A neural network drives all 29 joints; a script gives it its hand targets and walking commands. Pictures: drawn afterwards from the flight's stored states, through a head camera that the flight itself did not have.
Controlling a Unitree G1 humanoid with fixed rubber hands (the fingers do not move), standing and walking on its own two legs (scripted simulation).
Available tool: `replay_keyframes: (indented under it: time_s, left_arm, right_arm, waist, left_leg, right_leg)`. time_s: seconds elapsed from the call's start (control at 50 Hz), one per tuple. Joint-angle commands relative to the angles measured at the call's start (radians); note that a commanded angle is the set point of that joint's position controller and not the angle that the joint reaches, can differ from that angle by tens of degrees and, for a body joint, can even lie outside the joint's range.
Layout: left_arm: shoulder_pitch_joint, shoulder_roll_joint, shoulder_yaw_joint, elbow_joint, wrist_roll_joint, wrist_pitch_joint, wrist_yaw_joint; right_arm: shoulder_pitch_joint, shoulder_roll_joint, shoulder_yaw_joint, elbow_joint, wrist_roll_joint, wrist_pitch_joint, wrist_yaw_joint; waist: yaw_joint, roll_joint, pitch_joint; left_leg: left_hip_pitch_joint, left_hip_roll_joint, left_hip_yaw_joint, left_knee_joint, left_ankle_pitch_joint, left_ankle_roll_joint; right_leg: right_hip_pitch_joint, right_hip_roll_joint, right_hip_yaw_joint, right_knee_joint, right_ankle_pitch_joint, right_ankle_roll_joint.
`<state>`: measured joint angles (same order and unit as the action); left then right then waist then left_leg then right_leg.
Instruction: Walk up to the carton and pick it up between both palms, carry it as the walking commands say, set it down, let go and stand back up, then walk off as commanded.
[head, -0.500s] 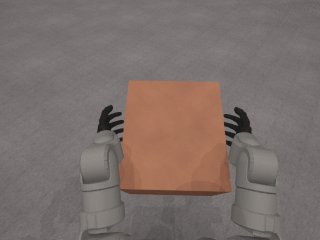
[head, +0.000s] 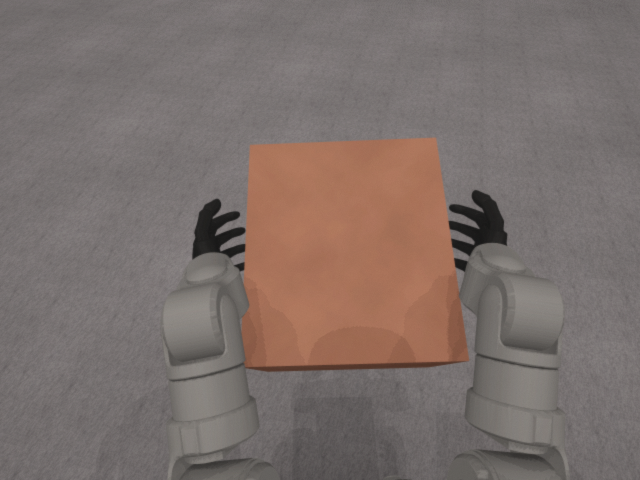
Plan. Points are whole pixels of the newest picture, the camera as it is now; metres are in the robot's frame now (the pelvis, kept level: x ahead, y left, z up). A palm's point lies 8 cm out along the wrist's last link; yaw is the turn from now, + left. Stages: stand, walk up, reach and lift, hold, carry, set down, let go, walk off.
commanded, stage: carry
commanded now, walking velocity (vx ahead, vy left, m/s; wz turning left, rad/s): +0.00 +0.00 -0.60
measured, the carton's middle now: (345, 263) +0.39 -0.01 +0.04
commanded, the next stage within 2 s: none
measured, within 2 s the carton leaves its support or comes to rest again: neither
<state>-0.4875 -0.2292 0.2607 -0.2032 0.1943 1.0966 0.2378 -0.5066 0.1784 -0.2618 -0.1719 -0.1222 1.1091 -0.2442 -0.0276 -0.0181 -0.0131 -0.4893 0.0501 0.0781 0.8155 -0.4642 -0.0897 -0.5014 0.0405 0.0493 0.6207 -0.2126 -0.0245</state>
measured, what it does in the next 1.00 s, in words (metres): walks backwards, turning right: left foot, then right foot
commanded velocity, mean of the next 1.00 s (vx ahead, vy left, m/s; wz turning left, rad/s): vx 0.00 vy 0.00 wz -0.60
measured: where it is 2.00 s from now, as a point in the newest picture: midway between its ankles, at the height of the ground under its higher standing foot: outside the picture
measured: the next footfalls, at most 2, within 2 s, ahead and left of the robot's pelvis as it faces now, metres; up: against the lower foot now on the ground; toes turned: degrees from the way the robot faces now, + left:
left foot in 0.04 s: +0.04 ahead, +0.12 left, +0.00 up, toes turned +5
right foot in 0.36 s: -0.04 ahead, -0.14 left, +0.00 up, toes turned -21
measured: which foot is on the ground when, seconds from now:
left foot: up 0.00-0.02, down 0.04-0.36, up 0.38-0.74, down 0.76-1.00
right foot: down 0.00-0.04, up 0.06-0.34, down 0.36-0.78, up 0.80-1.00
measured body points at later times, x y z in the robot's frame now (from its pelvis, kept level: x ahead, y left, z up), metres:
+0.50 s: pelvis -0.07 -0.03 +0.00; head -0.05 -0.05 +0.45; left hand +0.30 -0.02 +0.11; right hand +0.18 -0.31 +0.10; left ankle -0.03 +0.10 -0.67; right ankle -0.07 -0.13 -0.72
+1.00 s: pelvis -0.14 +0.00 +0.01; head -0.12 +0.02 +0.46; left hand +0.23 -0.04 +0.12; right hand +0.06 -0.30 +0.13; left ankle -0.06 +0.10 -0.72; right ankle -0.20 -0.11 -0.67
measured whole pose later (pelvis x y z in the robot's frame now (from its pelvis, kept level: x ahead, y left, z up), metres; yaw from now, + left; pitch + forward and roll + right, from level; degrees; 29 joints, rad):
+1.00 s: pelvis -0.14 +0.00 +0.01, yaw -36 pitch +3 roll -3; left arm -0.49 -0.16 0.21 -0.14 0.15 1.14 0.25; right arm -0.46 0.22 -0.28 -0.16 -0.17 1.11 -0.23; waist 0.06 -0.01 -0.03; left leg -0.34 0.18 0.19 0.60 -0.30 -0.02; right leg -0.53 -0.02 -0.09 0.96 -0.44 0.06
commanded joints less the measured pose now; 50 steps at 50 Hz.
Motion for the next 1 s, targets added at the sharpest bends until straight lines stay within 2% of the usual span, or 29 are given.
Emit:
replay_keyframes:
  time_s: [0.0,0.02,0.04,0.06,0.08,0.1,0.12,0.18,0.26,0.3,0.32,0.34,0.36,0.38,0.4,0.42,0.48,0.54,0.66,0.7,0.72,0.74,0.76,0.78,0.8,0.82,0.84,0.9,0.98]
  left_arm:
    - [-0.507,-0.814,-0.699,0.055,-0.375,0.040,-0.227]
    - [-0.479,-0.823,-0.709,0.054,-0.378,0.045,-0.228]
    - [-0.488,-0.834,-0.717,0.058,-0.381,0.046,-0.231]
    - [-0.535,-0.832,-0.730,0.033,-0.392,0.046,-0.234]
    - [-0.570,-0.831,-0.738,0.041,-0.400,0.045,-0.239]
    - [-0.606,-0.838,-0.747,0.060,-0.417,0.044,-0.246]
    - [-0.613,-0.858,-0.767,0.050,-0.437,0.043,-0.248]
    - [-0.613,-0.849,-0.776,0.082,-0.448,0.048,-0.240]
    - [-0.569,-0.850,-0.743,0.137,-0.437,0.065,-0.230]
    - [-0.541,-0.853,-0.713,0.169,-0.421,0.074,-0.230]
    - [-0.516,-0.858,-0.701,0.177,-0.412,0.078,-0.231]
    - [-0.481,-0.866,-0.691,0.173,-0.405,0.080,-0.235]
    - [-0.488,-0.854,-0.662,0.204,-0.385,0.074,-0.233]
    - [-0.515,-0.852,-0.662,0.190,-0.391,0.066,-0.230]
    - [-0.488,-0.858,-0.665,0.156,-0.391,0.063,-0.234]
    - [-0.491,-0.862,-0.657,0.148,-0.378,0.053,-0.233]
    - [-0.527,-0.867,-0.648,0.101,-0.352,0.021,-0.228]
    - [-0.505,-0.854,-0.642,0.097,-0.343,0.017,-0.224]
    - [-0.496,-0.824,-0.670,0.083,-0.359,0.035,-0.230]
    - [-0.504,-0.819,-0.688,0.069,-0.373,0.040,-0.232]
    - [-0.505,-0.819,-0.698,0.066,-0.379,0.043,-0.232]
    - [-0.495,-0.824,-0.709,0.064,-0.383,0.047,-0.233]
    - [-0.471,-0.838,-0.717,0.067,-0.386,0.051,-0.234]
    - [-0.531,-0.846,-0.738,0.053,-0.395,0.050,-0.238]
    - [-0.525,-0.850,-0.744,0.036,-0.398,0.048,-0.242]
    - [-0.607,-0.849,-0.755,0.042,-0.419,0.046,-0.246]
    - [-0.614,-0.866,-0.771,0.043,-0.436,0.045,-0.250]
    - [-0.599,-0.853,-0.782,0.068,-0.443,0.051,-0.241]
    - [-0.573,-0.845,-0.757,0.128,-0.432,0.066,-0.225]
  right_arm:
    - [-0.513,0.925,0.714,0.028,0.375,0.027,0.249]
    - [-0.458,0.916,0.700,0.036,0.359,0.029,0.250]
    - [-0.458,0.889,0.685,0.040,0.342,0.024,0.248]
    - [-0.443,0.883,0.669,0.036,0.325,0.018,0.245]
    - [-0.461,0.879,0.680,0.020,0.321,0.014,0.242]
    - [-0.488,0.865,0.675,0.027,0.315,0.012,0.239]
    - [-0.484,0.862,0.668,0.016,0.316,0.008,0.240]
    - [-0.484,0.816,0.624,0.035,0.303,0.009,0.235]
    - [-0.463,0.790,0.606,0.052,0.288,0.029,0.228]
    - [-0.467,0.795,0.611,0.054,0.287,0.037,0.229]
    - [-0.458,0.802,0.617,0.052,0.292,0.039,0.231]
    - [-0.442,0.810,0.627,0.044,0.300,0.043,0.233]
    - [-0.496,0.820,0.651,0.038,0.302,0.046,0.235]
    - [-0.570,0.833,0.682,0.017,0.336,0.047,0.240]
    - [-0.562,0.867,0.703,0.012,0.367,0.045,0.249]
    - [-0.595,0.892,0.729,0.005,0.390,0.038,0.256]
    - [-0.660,0.959,0.786,-0.020,0.435,0.017,0.274]
    - [-0.651,0.957,0.782,-0.014,0.437,0.015,0.268]
    - [-0.559,0.935,0.733,0.027,0.393,0.029,0.257]
    - [-0.530,0.925,0.712,0.035,0.376,0.030,0.253]
    - [-0.509,0.921,0.701,0.042,0.365,0.031,0.251]
    - [-0.466,0.916,0.687,0.055,0.352,0.031,0.251]
    - [-0.425,0.904,0.680,0.057,0.337,0.032,0.251]
    - [-0.438,0.882,0.651,0.071,0.313,0.022,0.248]
    - [-0.421,0.886,0.666,0.030,0.314,0.019,0.247]
    - [-0.476,0.875,0.666,0.030,0.312,0.015,0.244]
    - [-0.479,0.868,0.664,0.021,0.316,0.011,0.245]
    - [-0.465,0.823,0.624,0.037,0.305,0.012,0.243]
    - [-0.462,0.781,0.600,0.051,0.295,0.029,0.231]
  waist:
    - [0.027,-0.131,-0.465]
    - [0.014,-0.062,-0.480]
    - [0.013,0.212,-0.464]
    - [0.010,0.351,-0.419]
    - [0.016,0.235,-0.387]
    - [0.022,0.156,-0.349]
    - [0.028,0.146,-0.321]
    - [0.026,0.224,-0.319]
    - [0.008,0.282,-0.355]
    - [0.015,0.279,-0.372]
    - [0.025,0.230,-0.377]
    - [0.033,0.145,-0.382]
    - [0.043,-0.137,-0.418]
    - [0.042,-0.261,-0.386]
    - [0.039,-0.176,-0.395]
    - [0.037,-0.131,-0.398]
    - [0.037,-0.143,-0.411]
    - [0.043,-0.137,-0.433]
    - [0.045,-0.160,-0.428]
    - [0.044,-0.163,-0.430]
    - [0.034,-0.145,-0.438]
    - [0.018,-0.099,-0.457]
    - [0.016,0.076,-0.438]
    - [0.005,0.355,-0.371]
    - [0.018,0.257,-0.337]
    - [0.019,0.159,-0.311]
    - [0.025,0.112,-0.290]
    - [0.029,0.202,-0.283]
    - [0.012,0.272,-0.315]
  left_leg:
    - [0.233,-0.011,0.035,-0.297,0.132,0.025]
    - [0.409,0.098,-0.047,-0.391,0.219,0.067]
    - [0.518,0.357,-0.303,-0.434,0.465,0.156]
    - [0.447,0.485,-0.367,-0.425,0.689,0.269]
    - [0.413,0.449,-0.279,-0.385,0.768,0.277]
    - [0.366,0.410,-0.214,-0.380,0.690,0.256]
    - [0.347,0.365,-0.141,-0.382,0.619,0.219]
    - [0.359,0.303,-0.006,-0.345,0.649,0.159]
    - [0.403,0.340,0.014,-0.284,0.715,0.148]
    - [0.418,0.344,0.039,-0.216,0.720,0.117]
    - [0.365,0.329,0.074,-0.153,0.664,0.073]
    - [0.229,0.294,0.080,-0.079,0.483,0.014]
    - [-0.039,0.201,0.102,0.065,0.027,-0.054]
    - [-0.177,0.126,0.089,0.197,-0.240,-0.069]
    - [-0.195,0.134,0.025,0.267,-0.230,-0.064]
    - [-0.203,0.126,0.000,0.289,-0.185,-0.054]
    - [-0.203,0.099,-0.024,0.317,-0.061,-0.032]
    - [-0.159,0.067,-0.026,0.257,-0.021,-0.017]
    - [-0.001,-0.011,-0.014,0.015,-0.008,0.011]
    - [0.099,-0.030,0.008,-0.125,-0.001,0.019]
    - [0.194,-0.029,0.026,-0.250,0.057,0.026]
    - [0.362,0.030,-0.008,-0.389,0.151,0.053]
    - [0.489,0.235,-0.195,-0.511,0.179,0.108]
    - [0.464,0.468,-0.408,-0.524,0.403,0.232]
    - [0.386,0.488,-0.316,-0.466,0.605,0.274]
    - [0.344,0.427,-0.231,-0.430,0.616,0.261]
    - [0.324,0.374,-0.148,-0.427,0.563,0.234]
    - [0.360,0.293,-0.005,-0.375,0.604,0.165]
    - [0.391,0.313,0.034,-0.313,0.665,0.150]
  right_leg:
    - [0.266,-0.188,0.191,-0.073,0.397,-0.086]
    - [0.120,-0.143,0.147,0.005,0.242,-0.042]
    - [-0.098,-0.029,0.008,0.188,-0.094,0.022]
    - [-0.178,-0.014,-0.096,0.431,-0.392,0.053]
    - [-0.162,-0.073,-0.062,0.535,-0.377,0.056]
    - [-0.150,-0.088,-0.056,0.562,-0.327,0.061]
    - [-0.146,-0.094,-0.071,0.547,-0.281,0.070]
    - [-0.079,-0.061,-0.145,0.392,-0.253,0.086]
    - [0.013,-0.030,-0.210,0.148,-0.254,0.071]
    - [0.085,-0.013,-0.239,-0.040,-0.150,0.060]
    - [0.178,-0.033,-0.208,-0.181,-0.021,0.054]
    - [0.306,-0.122,-0.078,-0.240,0.091,0.034]
    - [0.484,-0.350,0.230,-0.185,0.597,-0.065]
    - [0.510,-0.405,0.299,-0.109,0.938,-0.160]
    - [0.536,-0.376,0.244,-0.073,0.962,-0.169]
    - [0.528,-0.351,0.205,-0.076,0.866,-0.159]
    - [0.497,-0.292,0.145,-0.098,0.641,-0.148]
    - [0.454,-0.284,0.179,-0.142,0.462,-0.150]
    - [0.361,-0.249,0.259,-0.196,0.308,-0.132]
    - [0.323,-0.224,0.265,-0.196,0.287,-0.116]
    - [0.287,-0.197,0.244,-0.173,0.271,-0.096]
    - [0.182,-0.160,0.202,-0.111,0.206,-0.061]
    - [0.012,-0.082,0.113,0.043,-0.033,-0.010]
    - [-0.197,0.023,-0.083,0.283,-0.304,0.045]
    - [-0.178,-0.057,-0.080,0.503,-0.349,0.062]
    - [-0.157,-0.084,-0.049,0.572,-0.308,0.062]
    - [-0.153,-0.089,-0.059,0.600,-0.248,0.072]
    - [-0.125,-0.061,-0.133,0.462,-0.213,0.092]
    - [-0.026,-0.040,-0.205,0.222,-0.235,0.085]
